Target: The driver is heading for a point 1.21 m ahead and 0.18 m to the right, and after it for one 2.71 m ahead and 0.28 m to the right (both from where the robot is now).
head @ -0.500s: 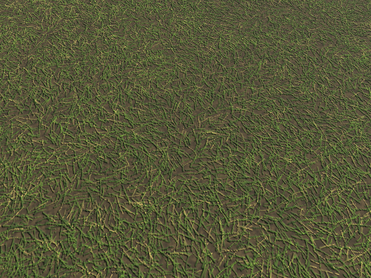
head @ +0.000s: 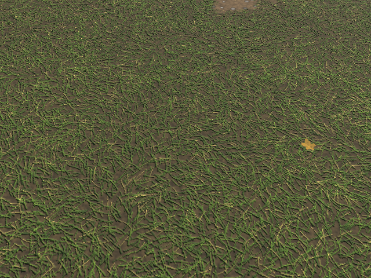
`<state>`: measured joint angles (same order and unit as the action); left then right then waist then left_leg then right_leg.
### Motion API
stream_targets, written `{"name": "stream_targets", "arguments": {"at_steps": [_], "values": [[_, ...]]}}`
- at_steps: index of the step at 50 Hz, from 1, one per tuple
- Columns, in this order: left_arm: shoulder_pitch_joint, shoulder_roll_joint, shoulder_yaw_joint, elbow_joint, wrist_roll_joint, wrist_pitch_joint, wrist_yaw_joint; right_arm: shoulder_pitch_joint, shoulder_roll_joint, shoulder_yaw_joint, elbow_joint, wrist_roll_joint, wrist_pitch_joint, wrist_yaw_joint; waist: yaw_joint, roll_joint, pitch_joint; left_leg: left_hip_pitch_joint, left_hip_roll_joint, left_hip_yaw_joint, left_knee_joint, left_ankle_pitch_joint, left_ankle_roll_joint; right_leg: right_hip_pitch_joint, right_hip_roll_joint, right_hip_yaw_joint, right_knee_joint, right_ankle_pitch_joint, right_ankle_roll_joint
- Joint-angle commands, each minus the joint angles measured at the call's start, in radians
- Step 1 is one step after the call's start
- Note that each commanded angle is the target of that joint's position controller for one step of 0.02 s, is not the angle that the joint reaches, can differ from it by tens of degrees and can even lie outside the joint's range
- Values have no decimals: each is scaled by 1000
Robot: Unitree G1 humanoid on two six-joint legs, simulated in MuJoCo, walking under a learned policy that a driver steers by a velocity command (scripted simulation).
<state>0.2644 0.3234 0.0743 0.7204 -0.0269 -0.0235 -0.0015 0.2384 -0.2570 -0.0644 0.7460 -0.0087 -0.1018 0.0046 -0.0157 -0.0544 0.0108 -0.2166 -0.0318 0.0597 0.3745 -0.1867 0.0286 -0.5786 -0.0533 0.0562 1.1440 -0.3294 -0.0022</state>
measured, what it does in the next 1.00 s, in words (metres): walks ahead, turning right: right foot, then left foot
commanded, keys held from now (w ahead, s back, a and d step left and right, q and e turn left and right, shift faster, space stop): w+e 0.20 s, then e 0.24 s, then no key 0.56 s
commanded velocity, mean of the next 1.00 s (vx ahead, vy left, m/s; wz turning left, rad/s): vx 0.22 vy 0.00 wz -0.39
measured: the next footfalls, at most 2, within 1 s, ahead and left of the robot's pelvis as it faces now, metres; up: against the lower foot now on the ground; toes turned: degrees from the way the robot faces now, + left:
right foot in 0.30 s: +0.31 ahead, -0.18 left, +0.00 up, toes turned -16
left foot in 0.76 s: +0.43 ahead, +0.03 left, +0.00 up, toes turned -22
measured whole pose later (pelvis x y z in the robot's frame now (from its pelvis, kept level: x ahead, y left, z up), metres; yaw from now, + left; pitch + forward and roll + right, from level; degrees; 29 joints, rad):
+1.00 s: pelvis +0.33 -0.06 -0.01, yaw -22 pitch +0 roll +0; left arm 0.21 0.24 0.03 0.74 0.02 0.03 0.00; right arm 0.16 -0.23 -0.01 0.73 -0.02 -0.03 0.00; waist 0.00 -0.01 0.01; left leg -0.30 0.01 -0.01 0.57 -0.27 0.00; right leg -0.24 0.05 0.09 0.56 -0.31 0.00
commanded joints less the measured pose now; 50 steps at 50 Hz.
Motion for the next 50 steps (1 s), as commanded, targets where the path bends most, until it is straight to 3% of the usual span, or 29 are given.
{"name": "stream_targets", "arguments": {"at_steps": [1,4,7,10,11,13,14,15,16,17,18,19,20,21,22,24,28,31,34,36,37,38,39,40,41,43,45,50], "values": [[-19,26,6,-95,5,-3,-6,-27,-137,-35,-43,2,-21,-2,10,136,8,82,296,-202,-223,168,182,-155,-75,45,-54,95,20],[-74,18,-1,-109,4,-10,-20,-22,-162,-42,-24,1,-15,-6,-4,116,8,112,274,-84,-223,252,162,-144,-72,25,-209,253,20],[-181,3,-10,-138,6,-19,-38,15,-187,-46,-1,10,-4,-10,-46,105,31,138,265,2,-215,264,134,-100,-51,-29,-375,364,4],[-256,9,-11,-178,1,-18,-54,58,-216,-54,23,25,11,-10,-65,111,55,221,298,35,-190,294,115,-100,-34,-64,-464,316,-25],[-264,17,-7,-189,4,-18,-59,51,-224,-56,25,29,20,-12,-56,115,65,245,302,55,-148,402,102,-89,-20,-81,-493,274,-38],[-199,56,15,-189,19,-17,-64,40,-254,-64,20,36,37,-24,-6,155,5,274,292,95,20,786,69,43,56,-147,-522,182,-73],[-73,93,38,-159,20,-17,-62,30,-257,-64,15,41,45,-31,63,153,-64,250,267,117,185,877,44,202,103,-165,-579,221,-99],[68,151,68,-126,21,-13,-46,39,-233,-54,8,40,42,-34,137,120,-143,124,221,140,408,769,-3,446,116,-133,-646,373,-137],[125,249,84,-118,19,-2,-19,93,-120,-18,-26,-21,33,-27,94,-125,-244,-194,130,134,757,-65,-62,760,-126,180,-573,802,-219],[71,303,80,-179,35,-11,-25,180,-110,6,-58,-16,12,-10,39,-230,-473,-458,-25,-54,1076,-550,-102,995,-369,683,-650,849,-463],[75,220,63,-189,34,-9,-32,65,-211,-18,-52,14,4,-3,124,-32,-488,-486,42,-176,1091,-457,-86,939,-309,568,-690,805,-407],[25,179,50,-180,25,-13,-33,-8,-204,-14,-80,30,5,-6,102,-15,-342,-522,72,-151,1029,-374,-72,811,-256,423,-697,776,-362],[-20,150,44,-175,12,-12,-29,-11,-187,-12,-65,15,14,-21,62,64,-228,-511,107,-138,951,-310,-79,657,-199,339,-716,735,-313],[-61,132,37,-180,10,-7,-23,-10,-197,-17,-65,3,28,-33,30,45,-172,-462,124,-139,892,-273,-85,526,-171,298,-743,715,-298],[-89,135,36,-187,25,-3,-19,6,-202,-20,-63,3,45,-34,-2,16,-148,-390,126,-139,869,-251,-86,415,-151,276,-773,711,-292],[-119,132,35,-180,38,-6,-13,51,-173,-14,-44,0,63,-38,-31,-2,-159,-321,113,-117,812,-221,-103,320,-139,222,-788,786,-298],[-115,124,28,-146,30,3,6,9,-130,2,-49,-5,74,-44,-17,-23,-185,-295,102,-112,627,-94,-120,304,-108,161,-779,745,-268],[-122,115,21,-132,34,18,13,-53,-125,6,-63,4,80,-36,8,-50,-166,-238,98,-113,485,-14,-115,284,-96,164,-791,543,-244],[-106,101,11,-109,40,24,5,-93,-133,3,-79,7,80,-28,31,-71,-131,-187,84,-111,365,-42,-99,291,-110,205,-767,420,-236],[-114,75,-4,-96,33,25,0,-78,-122,2,-79,2,72,-20,11,-69,-116,-106,68,-95,213,-11,-71,292,-101,222,-714,377,-209],[-105,49,-15,-87,29,23,0,-61,-113,4,-74,-5,66,-16,-7,-55,-106,-24,69,-91,72,113,-50,274,-72,218,-690,322,-169],[-56,15,-27,-78,43,16,1,-55,-152,-1,-82,-22,60,-18,14,4,-118,64,160,-185,36,302,-19,246,-18,200,-644,208,-106],[40,12,-26,-62,59,8,-2,-78,-221,-12,-101,-29,64,-25,87,174,-126,119,292,-295,57,490,60,187,83,112,-552,-40,-52],[36,13,-26,-66,53,8,3,-100,-156,2,-80,-28,70,-23,95,273,-139,37,329,-352,29,351,144,231,81,48,-558,-75,-12],[-8,42,-21,-65,52,15,7,-132,-109,14,-89,-21,69,-16,78,239,-112,-26,272,-324,16,213,123,299,55,47,-600,-1,2],[-73,56,-13,-60,50,42,10,-129,-116,14,-89,-14,64,-6,39,188,-60,-60,163,-212,40,50,34,312,62,59,-636,95,-11],[-73,44,-15,-59,48,52,8,-107,-127,12,-81,-12,57,-4,30,149,-40,-55,134,-173,59,19,3,312,52,77,-653,131,-30],[-70,26,-14,-34,40,36,11,-88,-102,17,-79,-4,60,-13,11,84,-74,23,115,-143,121,155,12,314,43,85,-651,229,-28]]}}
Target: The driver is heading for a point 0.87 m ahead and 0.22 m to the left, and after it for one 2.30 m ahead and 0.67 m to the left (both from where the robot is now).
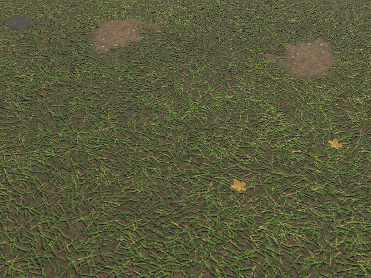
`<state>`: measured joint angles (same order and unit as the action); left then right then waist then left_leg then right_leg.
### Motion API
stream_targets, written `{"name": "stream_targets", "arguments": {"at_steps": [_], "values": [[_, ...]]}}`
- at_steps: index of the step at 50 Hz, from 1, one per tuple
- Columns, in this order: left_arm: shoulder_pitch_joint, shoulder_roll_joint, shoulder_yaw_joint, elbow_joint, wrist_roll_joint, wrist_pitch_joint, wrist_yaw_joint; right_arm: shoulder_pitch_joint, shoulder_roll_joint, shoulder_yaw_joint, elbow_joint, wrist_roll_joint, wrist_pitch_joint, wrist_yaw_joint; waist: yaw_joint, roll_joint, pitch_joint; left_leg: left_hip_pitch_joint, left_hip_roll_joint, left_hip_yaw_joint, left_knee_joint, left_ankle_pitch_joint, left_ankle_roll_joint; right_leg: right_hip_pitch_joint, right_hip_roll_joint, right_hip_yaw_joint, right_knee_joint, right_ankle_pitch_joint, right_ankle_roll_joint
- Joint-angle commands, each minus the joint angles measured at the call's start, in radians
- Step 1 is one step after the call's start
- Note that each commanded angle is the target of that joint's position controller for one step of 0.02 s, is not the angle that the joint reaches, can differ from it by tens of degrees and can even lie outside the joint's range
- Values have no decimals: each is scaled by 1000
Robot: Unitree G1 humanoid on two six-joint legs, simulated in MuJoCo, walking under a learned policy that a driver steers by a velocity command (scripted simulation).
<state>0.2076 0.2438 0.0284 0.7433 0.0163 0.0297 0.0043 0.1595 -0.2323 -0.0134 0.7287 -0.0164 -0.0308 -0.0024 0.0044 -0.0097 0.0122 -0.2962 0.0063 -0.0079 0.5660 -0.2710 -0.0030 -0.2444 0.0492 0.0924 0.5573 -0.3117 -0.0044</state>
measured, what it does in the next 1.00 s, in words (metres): walks ahead: left foot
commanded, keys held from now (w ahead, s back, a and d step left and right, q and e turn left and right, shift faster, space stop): no key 0.18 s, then w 0.82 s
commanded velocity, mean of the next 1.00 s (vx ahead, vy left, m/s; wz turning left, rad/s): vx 0.30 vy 0.00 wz -0.01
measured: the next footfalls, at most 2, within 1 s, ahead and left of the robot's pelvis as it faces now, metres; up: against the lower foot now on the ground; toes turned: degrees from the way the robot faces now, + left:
left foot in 0.84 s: +0.40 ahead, +0.13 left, +0.00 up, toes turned +1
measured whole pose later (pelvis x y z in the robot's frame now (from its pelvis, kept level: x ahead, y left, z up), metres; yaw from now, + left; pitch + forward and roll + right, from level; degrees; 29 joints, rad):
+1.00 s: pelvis +0.30 +0.05 +0.00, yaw +0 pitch +1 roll +1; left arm 0.32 0.28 0.05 0.83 -0.02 -0.08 0.01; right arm 0.19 -0.27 -0.04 0.77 0.00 -0.08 0.04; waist 0.01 -0.03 0.04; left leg -0.33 -0.06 0.06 0.46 -0.15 0.07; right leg -0.41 -0.06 0.05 1.18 -0.33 -0.03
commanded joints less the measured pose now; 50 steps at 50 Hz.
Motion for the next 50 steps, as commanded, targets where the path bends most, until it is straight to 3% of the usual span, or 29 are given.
{"name": "stream_targets", "arguments": {"at_steps": [1,9,10,12,14,16,17,19,20,21,22,23,24,25,27,29,33,36,38,40,42,43,44,45,46,47,48,49,50], "values": [[-13,102,32,-53,-4,-18,6,-11,-126,-34,-62,4,-9,-7,-10,29,-77,108,74,-74,-66,247,46,-19,-60,49,-64,219,-23],[3,98,37,-18,-6,-14,19,-30,-111,-32,-46,5,-2,0,-5,4,-54,99,56,-64,-72,229,46,14,-67,54,-71,238,-12],[21,90,35,-6,-6,-12,21,-17,-103,-30,-35,3,-1,1,-3,8,-72,103,47,-56,-82,137,46,25,-59,44,-77,160,-13],[37,102,41,6,-14,-11,25,-7,-128,-40,-24,12,5,-1,-6,28,-23,69,32,-66,-104,-175,71,-35,-25,11,-55,-114,-33],[29,92,39,-7,-22,-30,24,32,-150,-47,-11,24,1,-7,-18,80,63,43,99,-186,-184,-432,130,-152,-15,-15,1,-251,-49],[3,64,35,-28,-34,-67,16,98,-181,-56,12,29,-15,-10,-26,172,92,83,247,-417,-302,-547,218,-239,-15,-81,135,-166,-44],[-18,68,37,-35,-37,-83,12,113,-193,-60,18,30,-19,-12,-31,177,107,70,292,-490,-332,-537,249,-244,-32,-82,152,-141,-50],[16,66,41,-19,-36,-104,-1,68,-197,-61,9,32,-22,-10,3,175,87,18,279,-437,-323,-433,228,-136,-50,-83,81,-124,-79],[81,63,43,9,-37,-110,-7,8,-188,-58,-8,38,-17,-7,46,171,69,-64,227,-340,-299,-374,187,16,-46,-91,-25,-81,-97],[161,84,53,47,-34,-112,-10,-45,-159,-51,-25,39,-15,-5,84,136,54,-166,153,-231,-210,-289,134,170,-60,-45,-90,-34,-106],[264,149,73,77,-33,-115,-6,-101,-89,-31,-58,37,-24,-4,115,-34,43,-291,28,-56,41,-178,55,268,-179,185,-211,-170,-160],[315,243,96,82,-31,-118,-15,-112,-92,-31,-97,46,-46,-7,116,-261,47,-443,-49,37,279,-176,14,359,-359,512,-335,-164,-269],[312,192,81,72,-18,-125,-14,-115,-152,-49,-92,52,-60,-8,122,-207,68,-578,-20,-36,463,-310,18,407,-411,584,-341,-53,-318],[296,151,67,65,-15,-131,-12,-73,-155,-53,-77,58,-69,-1,91,-134,59,-631,14,-67,554,-261,38,450,-393,508,-311,25,-299],[259,131,57,57,-21,-126,-11,-66,-131,-48,-62,45,-75,15,68,-62,48,-675,67,-54,557,-116,56,463,-354,358,-322,160,-246],[252,91,40,61,-20,-109,-9,-90,-104,-44,-66,39,-71,35,57,-78,48,-599,86,-17,467,-17,42,394,-297,222,-360,293,-206],[253,134,44,63,-25,-96,10,-202,-43,-18,-105,34,-70,57,77,-73,76,-411,44,54,173,188,2,223,-221,54,-415,348,-182],[281,175,54,81,-32,-103,13,-247,-77,-23,-127,43,-68,58,77,-105,96,-280,19,51,40,278,9,172,-251,42,-445,309,-177],[271,179,58,90,-41,-104,12,-247,-109,-33,-134,45,-68,57,53,-107,106,-265,21,31,-5,270,38,222,-285,37,-424,368,-161],[252,195,65,94,-37,-99,11,-188,-146,-50,-124,40,-68,52,4,-114,52,-168,-8,47,-23,229,75,280,-291,11,-319,639,-134],[240,188,61,89,-26,-86,14,70,-203,-86,-51,38,-58,35,-126,-102,-119,189,-37,71,-19,216,127,199,-227,-50,4,859,-88],[253,144,43,61,-1,-86,18,248,-274,-103,-17,27,-51,21,-176,40,-264,496,168,-172,4,179,187,-31,-166,-80,337,520,-57],[401,-1,6,62,-22,-104,8,279,-319,-104,4,17,-54,36,-82,340,-421,724,381,-703,-197,-168,335,-339,19,-16,666,-232,-9],[312,117,32,70,-48,-122,2,236,-222,-81,-1,27,-56,36,-112,229,-315,635,353,-766,-306,-311,291,-448,-32,67,773,-236,-23],[193,167,48,34,-67,-131,-2,158,-189,-71,-5,31,-58,32,-98,156,-152,484,329,-608,-317,-260,252,-504,-81,29,774,-141,-37],[140,158,44,22,-58,-136,4,92,-181,-67,-12,24,-61,33,-64,56,-82,333,296,-491,-332,-115,238,-460,-131,5,729,-47,-40],[122,148,49,21,-39,-134,8,52,-162,-64,-14,10,-65,37,-31,42,-44,220,255,-399,-351,0,233,-416,-162,-1,680,7,-39],[150,134,50,29,-35,-125,7,30,-141,-58,-12,-1,-71,39,4,77,-49,155,225,-337,-376,54,230,-353,-188,10,654,43,-39],[170,116,48,38,-36,-113,8,22,-130,-57,-6,2,-77,40,20,92,-50,121,209,-300,-403,74,237,-325,-196,7,628,56,-34]]}}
